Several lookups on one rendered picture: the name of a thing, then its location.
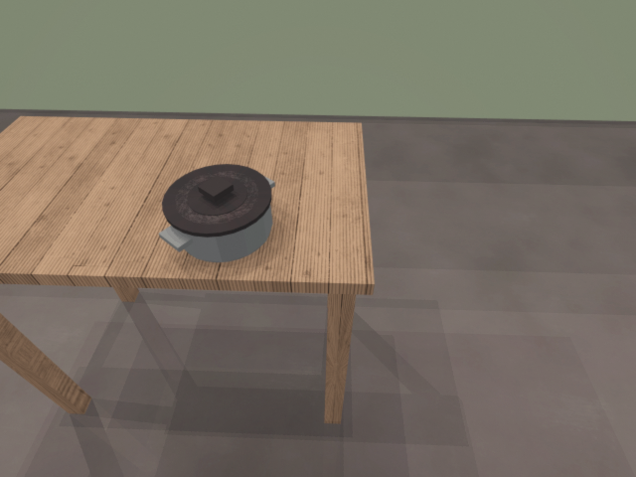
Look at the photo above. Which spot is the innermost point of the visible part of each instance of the pot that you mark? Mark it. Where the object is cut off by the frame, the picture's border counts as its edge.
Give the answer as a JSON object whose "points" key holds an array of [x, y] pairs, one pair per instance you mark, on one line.
{"points": [[225, 248]]}

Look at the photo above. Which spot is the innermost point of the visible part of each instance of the lid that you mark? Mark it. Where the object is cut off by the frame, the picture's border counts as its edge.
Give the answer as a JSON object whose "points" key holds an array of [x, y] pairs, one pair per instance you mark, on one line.
{"points": [[192, 213]]}

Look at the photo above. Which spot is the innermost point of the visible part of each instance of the table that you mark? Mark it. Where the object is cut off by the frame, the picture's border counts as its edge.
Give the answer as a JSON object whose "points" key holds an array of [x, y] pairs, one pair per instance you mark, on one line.
{"points": [[81, 205]]}

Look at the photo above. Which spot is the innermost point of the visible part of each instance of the knob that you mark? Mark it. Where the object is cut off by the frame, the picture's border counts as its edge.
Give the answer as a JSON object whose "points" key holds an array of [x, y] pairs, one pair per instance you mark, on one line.
{"points": [[216, 188]]}

